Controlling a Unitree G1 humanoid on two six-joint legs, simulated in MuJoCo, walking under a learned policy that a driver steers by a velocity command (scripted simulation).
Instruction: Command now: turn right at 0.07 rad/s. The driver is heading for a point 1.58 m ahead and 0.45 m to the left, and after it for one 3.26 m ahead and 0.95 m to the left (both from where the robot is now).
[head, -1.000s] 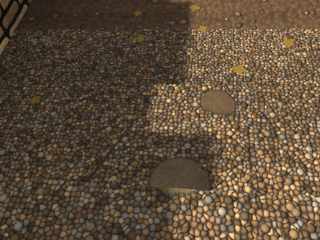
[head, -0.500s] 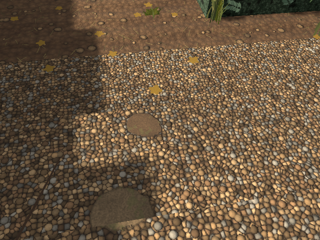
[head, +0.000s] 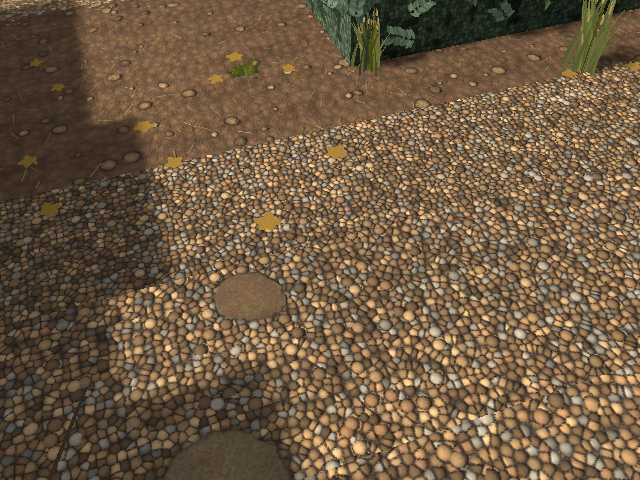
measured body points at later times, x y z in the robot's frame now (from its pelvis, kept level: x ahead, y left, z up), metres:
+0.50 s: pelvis +0.03 +0.01 -0.01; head +0.02 +0.01 +0.44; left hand +0.09 +0.27 -0.14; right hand +0.08 -0.26 -0.14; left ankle -0.02 +0.14 -0.73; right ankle -0.02 -0.10 -0.73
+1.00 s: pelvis +0.20 +0.09 +0.01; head +0.22 +0.11 +0.46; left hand +0.40 +0.32 -0.10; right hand +0.13 -0.16 -0.12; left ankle +0.08 +0.16 -0.73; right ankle +0.38 -0.07 -0.68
